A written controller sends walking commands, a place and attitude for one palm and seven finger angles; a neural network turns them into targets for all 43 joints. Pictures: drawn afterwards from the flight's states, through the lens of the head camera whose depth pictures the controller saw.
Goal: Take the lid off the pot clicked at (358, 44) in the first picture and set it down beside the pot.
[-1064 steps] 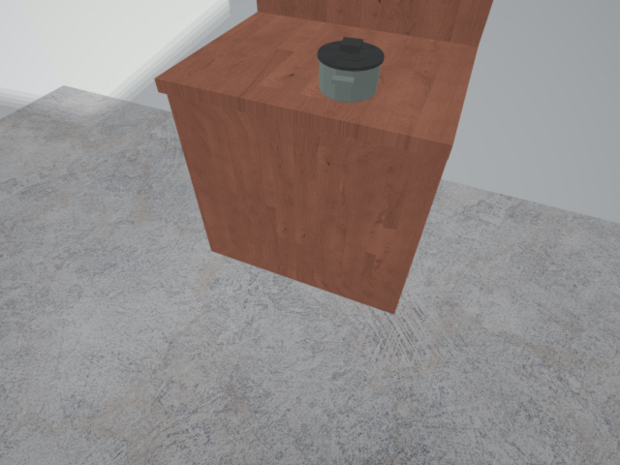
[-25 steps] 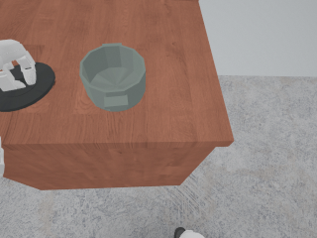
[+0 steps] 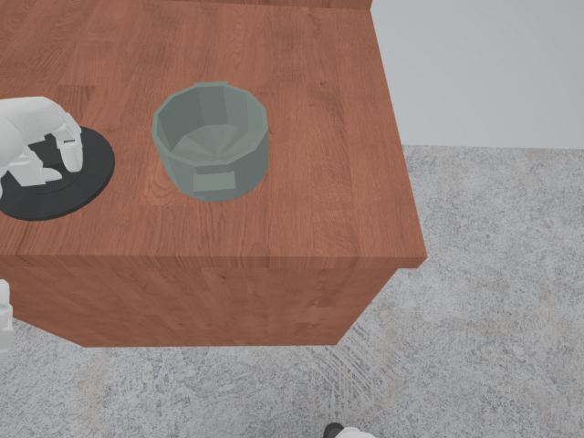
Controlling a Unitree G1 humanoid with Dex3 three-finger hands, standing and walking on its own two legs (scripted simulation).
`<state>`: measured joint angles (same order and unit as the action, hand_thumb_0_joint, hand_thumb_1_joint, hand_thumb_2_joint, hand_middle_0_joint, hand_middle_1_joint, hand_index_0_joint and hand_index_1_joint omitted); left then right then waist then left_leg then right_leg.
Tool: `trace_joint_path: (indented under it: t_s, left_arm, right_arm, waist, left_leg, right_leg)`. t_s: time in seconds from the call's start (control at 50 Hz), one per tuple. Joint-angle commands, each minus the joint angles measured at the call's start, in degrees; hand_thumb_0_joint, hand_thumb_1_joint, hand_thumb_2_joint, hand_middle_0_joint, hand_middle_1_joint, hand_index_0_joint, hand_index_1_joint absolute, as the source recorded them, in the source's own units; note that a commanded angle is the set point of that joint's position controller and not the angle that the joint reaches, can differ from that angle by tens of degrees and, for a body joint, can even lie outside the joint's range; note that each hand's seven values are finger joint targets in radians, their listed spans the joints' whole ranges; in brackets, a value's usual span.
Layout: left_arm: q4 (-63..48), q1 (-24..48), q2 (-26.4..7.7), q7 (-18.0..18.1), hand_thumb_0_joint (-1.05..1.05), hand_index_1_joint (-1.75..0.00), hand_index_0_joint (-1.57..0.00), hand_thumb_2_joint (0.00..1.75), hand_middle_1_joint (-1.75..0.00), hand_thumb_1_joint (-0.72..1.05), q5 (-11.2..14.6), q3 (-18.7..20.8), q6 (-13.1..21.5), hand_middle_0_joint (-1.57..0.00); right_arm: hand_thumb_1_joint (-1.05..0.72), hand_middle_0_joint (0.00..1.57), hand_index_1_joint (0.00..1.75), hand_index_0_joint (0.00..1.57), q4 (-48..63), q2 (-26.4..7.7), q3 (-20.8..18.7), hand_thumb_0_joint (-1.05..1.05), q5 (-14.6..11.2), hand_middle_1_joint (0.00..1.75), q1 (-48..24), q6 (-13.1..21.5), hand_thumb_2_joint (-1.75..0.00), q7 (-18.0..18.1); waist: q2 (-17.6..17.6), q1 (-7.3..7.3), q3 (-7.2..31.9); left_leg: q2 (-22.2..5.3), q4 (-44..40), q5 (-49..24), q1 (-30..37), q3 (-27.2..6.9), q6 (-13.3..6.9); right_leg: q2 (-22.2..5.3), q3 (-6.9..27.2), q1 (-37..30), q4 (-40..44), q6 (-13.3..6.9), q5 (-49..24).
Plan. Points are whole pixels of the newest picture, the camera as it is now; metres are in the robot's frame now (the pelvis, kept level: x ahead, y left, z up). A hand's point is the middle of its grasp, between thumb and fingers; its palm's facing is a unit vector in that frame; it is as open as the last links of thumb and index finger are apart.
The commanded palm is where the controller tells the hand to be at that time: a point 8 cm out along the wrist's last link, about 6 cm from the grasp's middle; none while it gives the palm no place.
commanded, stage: open the fingers wide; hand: left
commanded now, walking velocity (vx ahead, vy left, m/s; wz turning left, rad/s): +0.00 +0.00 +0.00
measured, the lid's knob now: (43, 158) +0.48 +0.34 +0.06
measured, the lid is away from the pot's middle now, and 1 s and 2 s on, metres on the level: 0.23 0.23 0.23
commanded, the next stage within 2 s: raise the empty hand in 0.76 s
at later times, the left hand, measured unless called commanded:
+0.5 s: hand (41, 152) +0.46 +0.31 +0.09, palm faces -0.44 -0.07 -0.89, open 9.5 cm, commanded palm +0.50 +0.32 +0.15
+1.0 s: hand (33, 143) +0.48 +0.32 +0.10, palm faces -0.42 -0.08 -0.90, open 11.0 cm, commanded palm +0.50 +0.32 +0.16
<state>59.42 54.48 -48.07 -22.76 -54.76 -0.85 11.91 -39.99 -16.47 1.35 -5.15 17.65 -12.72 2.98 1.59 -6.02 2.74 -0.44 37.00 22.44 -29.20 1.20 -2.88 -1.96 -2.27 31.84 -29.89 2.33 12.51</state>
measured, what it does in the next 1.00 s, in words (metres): stands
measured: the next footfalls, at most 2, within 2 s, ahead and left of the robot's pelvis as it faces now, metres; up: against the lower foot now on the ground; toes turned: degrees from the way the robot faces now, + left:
none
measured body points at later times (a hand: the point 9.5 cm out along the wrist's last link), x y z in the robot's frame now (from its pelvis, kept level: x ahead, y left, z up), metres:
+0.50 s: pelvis -0.01 +0.00 +0.00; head +0.10 +0.01 +0.43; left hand +0.48 +0.31 +0.14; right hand -0.02 -0.28 -0.12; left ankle -0.06 +0.08 -0.72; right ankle +0.01 -0.16 -0.72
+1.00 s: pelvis +0.00 +0.01 +0.00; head +0.11 +0.03 +0.44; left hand +0.49 +0.33 +0.15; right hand +0.00 -0.27 -0.12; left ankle -0.06 +0.08 -0.72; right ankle +0.01 -0.16 -0.72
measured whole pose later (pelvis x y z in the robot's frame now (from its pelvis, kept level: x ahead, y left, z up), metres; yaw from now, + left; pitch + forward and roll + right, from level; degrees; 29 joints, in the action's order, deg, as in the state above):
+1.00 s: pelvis +0.00 +0.01 +0.00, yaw -1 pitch +16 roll -3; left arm 59.3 57.3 -49.7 -23.3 -55.0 0.3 12.1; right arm -39.8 -16.7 1.2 -5.2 19.4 -13.1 3.1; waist 1.6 -7.0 3.0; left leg -0.2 38.1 23.2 -30.5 1.8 -3.6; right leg -2.1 -1.5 33.1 -30.4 2.1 12.7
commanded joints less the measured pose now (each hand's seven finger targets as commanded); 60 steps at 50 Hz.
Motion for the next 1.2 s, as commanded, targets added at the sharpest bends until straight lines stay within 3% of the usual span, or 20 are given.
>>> trace_joint_path:
  t_s: [0.0,0.06,0.1,0.16,0.22,0.24,0.3,0.44,0.48,0.54,0.64,0.7,0.78,0.8,0.84,0.9,0.96,1.0,1.06,1.18]
  left_arm:
    - [-11.95,28.91,-18.35,2.26,0.0,-1.08,-0.75,0.78,-0.99,0.37,2.04,4.33,0.14,-0.51]
    - [-11.52,29.09,-20.18,2.36,0.0,-1.06,-0.69,0.75,-0.99,0.32,1.51,4.91,0.32,-0.48]
    - [-12.95,29.35,-21.14,2.82,0.0,-1.05,-0.65,0.72,-0.98,0.3,0.96,5.8,0.68,-0.46]
    - [-6.62,26.01,-19.58,2.41,0.0,-1.03,-0.59,0.69,-0.97,0.25,1.11,4.76,-0.08,-0.44]
    - [-6.07,27.0,-17.1,1.81,0.0,-1.0,-0.53,0.67,-0.96,0.2,0.84,1.94,-0.65,-0.41]
    - [-6.76,27.92,-18.94,1.76,0.0,-0.99,-0.51,0.67,-0.95,0.18,0.62,2.93,-0.41,-0.41]
    - [-9.65,29.79,-18.13,1.49,0.0,-0.96,-0.46,0.64,-0.94,0.13,0.77,2.46,0.12,-0.38]
    - [-9.2,29.54,-20.93,1.97,0.0,-0.91,-0.32,0.57,-0.91,0.02,0.38,5.17,0.37,-0.32]
    - [-6.18,27.88,-19.86,2.07,0.0,-0.9,-0.32,0.58,-0.9,0.02,0.25,4.45,-0.15,-0.32]
    - [-7.17,28.13,-20.98,2.33,0.0,-0.89,-0.33,0.6,-0.89,0.01,-0.43,5.17,-0.22,-0.33]
    - [-6.24,28.17,-21.27,1.88,0.0,-0.88,-0.34,0.62,-0.88,0.0,-0.25,5.03,-0.47,-0.34]
    - [-9.03,29.91,-19.36,1.68,0.0,-0.88,-0.34,0.63,-0.88,0.0,0.02,3.61,-0.19,-0.34]
    - [-6.83,28.68,-19.26,1.48,0.0,-0.87,-0.34,0.63,-0.87,0.0,0.3,3.87,-0.3,-0.34]
    - [-7.3,29.11,-17.58,1.36,0.0,-0.87,-0.34,0.63,-0.87,0.0,0.47,2.54,-0.25,-0.34]
    - [-7.55,28.28,-21.36,1.68,0.0,-0.87,-0.34,0.63,-0.87,0.0,0.06,5.69,-0.03,-0.34]
    - [-13.3,31.76,-20.37,1.74,0.0,-0.87,-0.34,0.63,-0.87,0.0,0.29,4.97,0.12,-0.34]
    - [-10.39,28.32,-23.14,1.69,0.0,-0.87,-0.34,0.63,-0.87,0.0,0.89,7.99,-0.35,-0.34]
    - [-10.92,29.61,-18.99,1.17,0.0,-0.87,-0.34,0.63,-0.87,0.0,1.36,4.59,-1.06,-0.34]
    - [-7.98,28.42,-18.23,0.61,0.0,-0.87,-0.34,0.63,-0.87,0.0,1.09,3.4,-2.0,-0.34]
    - [-10.58,31.3,-18.59,-0.65,0.0,-0.87,-0.34,0.63,-0.87,0.0,1.84,3.05,-2.36,-0.34]
  right_arm:
    - [-0.9,0.2,0.3,0.2,1.71,-10.84,-3.5,0.0,0.17,0.3,7.36,0.81,-0.9,1.79]
    - [-0.9,0.2,0.3,0.2,1.62,-10.96,-3.13,0.0,0.17,0.3,7.48,1.02,-0.9,1.98]
    - [-0.9,0.2,0.3,0.2,1.82,-10.98,-3.29,0.0,0.27,0.3,7.23,1.04,-0.9,1.95]
    - [-0.9,0.2,0.3,0.2,1.84,-10.81,-3.09,0.0,0.06,0.3,7.51,1.03,-0.9,1.86]
    - [-0.9,0.2,0.3,0.2,1.73,-11.19,-3.02,0.0,-0.2,0.3,7.81,0.79,-0.9,1.69]
    - [-0.9,0.2,0.3,0.2,1.73,-11.43,-2.91,0.0,-0.18,0.3,7.69,0.72,-0.9,1.66]
    - [-0.9,0.2,0.3,0.2,1.86,-11.31,-3.35,0.0,-0.02,0.3,8.22,0.71,-0.9,1.86]
    - [-0.9,0.2,0.3,0.2,1.67,-11.25,-3.39,0.0,0.24,0.3,9.29,0.71,-0.9,1.79]
    - [-0.9,0.2,0.3,0.2,1.86,-11.07,-3.14,0.0,0.08,0.3,9.47,0.59,-0.9,1.71]
    - [-0.9,0.2,0.3,0.2,2.12,-11.15,-3.22,0.0,0.25,0.3,9.56,0.35,-0.9,1.36]
    - [-0.9,0.2,0.3,0.2,2.28,-11.32,-3.23,0.0,0.12,0.3,9.81,0.27,-0.9,1.42]
    - [-0.9,0.2,0.3,0.2,2.17,-11.14,-3.53,0.0,0.11,0.3,9.65,0.24,-0.9,1.36]
    - [-0.9,0.2,0.3,0.2,2.11,-11.0,-3.45,0.0,0.13,0.3,10.12,0.14,-0.9,1.42]
    - [-0.9,0.2,0.3,0.2,1.79,-11.19,-3.54,0.0,0.04,0.3,10.09,0.19,-0.9,1.39]
    - [-0.9,0.2,0.3,0.2,2.03,-11.18,-3.49,0.0,0.31,0.3,10.21,0.09,-0.9,1.29]
    - [-0.9,0.2,0.3,0.2,2.2,-10.92,-3.89,0.0,0.47,0.3,9.45,-0.03,-0.9,1.1]
    - [-0.9,0.2,0.3,0.2,2.53,-10.76,-3.6,0.0,0.47,0.3,9.45,0.04,-0.9,0.91]
    - [-0.9,0.2,0.3,0.2,2.45,-10.72,-3.76,0.0,0.1,0.3,8.73,-0.09,-0.9,0.7]
    - [-0.9,0.2,0.3,0.2,2.6,-10.7,-3.37,0.0,-0.04,0.3,8.2,-0.29,-0.9,0.51]
    - [-0.9,0.2,0.3,0.2,2.8,-10.67,-3.45,0.0,0.01,0.3,7.61,-0.21,-0.9,0.46]
  waist:
    - [7.2,-1.18,24.62]
    - [5.88,-0.99,25.1]
    - [9.53,-0.43,27.0]
    - [4.22,-1.26,23.3]
    - [4.8,-1.6,21.77]
    - [4.96,-1.4,21.88]
    - [7.8,-1.48,25.96]
    - [8.19,-1.04,26.43]
    - [5.34,-1.24,24.4]
    - [7.92,-0.77,24.99]
    - [5.01,-1.2,24.7]
    - [9.93,-1.28,25.69]
    - [6.12,-1.71,25.15]
    - [8.02,-1.79,24.61]
    - [6.74,-1.11,26.13]
    - [12.48,-0.85,29.13]
    - [8.35,-0.41,28.56]
    - [8.56,-0.56,26.22]
    - [5.76,-0.89,23.49]
    - [6.61,-0.95,24.91]
  left_leg:
    - [0.77,-1.06,-39.14,18.28,-1.48,-0.61]
    - [0.99,-1.27,-34.96,15.64,-1.2,-0.9]
    - [0.88,-0.83,-39.88,18.26,-1.79,-0.09]
    - [1.28,-0.79,-34.0,13.9,-0.89,-0.79]
    - [1.32,-0.95,-31.41,12.88,-0.77,-0.61]
    - [1.42,-0.86,-30.22,12.23,-0.91,-0.66]
    - [0.97,0.0,-36.3,16.52,-1.67,-0.06]
    - [0.8,0.29,-38.87,16.94,-2.13,0.46]
    - [1.05,-0.24,-35.64,14.09,-1.88,0.17]
    - [1.13,-0.29,-37.86,15.29,-2.1,0.7]
    - [1.18,-0.31,-35.43,13.62,-1.48,-0.14]
    - [0.77,-0.02,-41.18,17.58,-2.15,0.93]
    - [0.84,0.17,-39.05,15.76,-1.87,0.34]
    - [0.59,0.15,-41.27,17.04,-2.06,0.86]
    - [0.79,0.6,-41.27,16.64,-2.04,0.57]
    - [0.3,0.49,-48.91,22.28,-3.14,1.7]
    - [0.72,0.3,-47.09,20.08,-2.84,0.88]
    - [0.6,-0.81,-46.47,19.69,-2.92,1.09]
    - [0.97,-1.2,-42.4,17.22,-2.31,0.54]
    - [0.9,-1.54,-44.13,19.65,-2.62,0.36]
  right_leg:
    - [4.01,-1.97,-7.59,-0.3,-4.52,-17.5]
    - [3.84,-1.77,-9.19,-0.77,-4.45,-16.63]
    - [3.91,-1.79,-8.71,-1.25,-4.84,-17.88]
    - [3.91,-1.81,-8.16,-0.86,-4.28,-15.91]
    - [4.07,-2.05,-6.27,-1.24,-4.47,-13.92]
    - [4.1,-1.92,-6.56,-1.29,-4.6,-13.53]
    - [4.32,-2.13,-5.67,-1.92,-4.73,-14.73]
    - [4.41,-2.02,-5.56,-1.95,-4.65,-15.14]
    - [4.41,-2.1,-6.02,-1.75,-4.56,-14.18]
    - [4.58,-2.12,-5.74,-1.83,-4.86,-14.66]
    - [4.54,-1.84,-6.67,-1.69,-4.51,-15.0]
    - [4.77,-2.22,-4.61,-1.74,-4.82,-15.54]
    - [4.75,-2.09,-5.17,-1.62,-4.39,-15.23]
    - [4.88,-2.42,-3.55,-1.69,-4.59,-15.28]
    - [4.83,-1.97,-5.58,-1.92,-4.52,-16.18]
    - [4.9,-2.17,-4.98,-1.59,-4.8,-17.92]
    - [4.68,-1.87,-8.09,-1.05,-4.38,-18.98]
    - [4.62,-2.34,-7.61,-0.55,-4.65,-18.78]
    - [4.72,-2.24,-7.92,0.01,-4.43,-17.59]
    - [4.64,-2.21,-9.41,0.65,-4.31,-18.59]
